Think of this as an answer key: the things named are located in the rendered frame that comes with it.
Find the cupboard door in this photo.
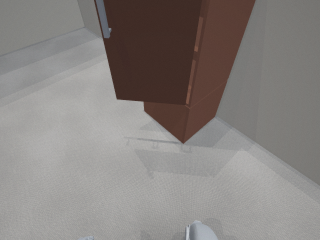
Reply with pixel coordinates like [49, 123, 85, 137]
[94, 0, 202, 105]

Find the handle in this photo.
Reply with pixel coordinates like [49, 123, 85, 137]
[96, 0, 112, 38]

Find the right robot thigh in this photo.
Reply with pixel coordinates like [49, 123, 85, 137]
[184, 223, 218, 240]

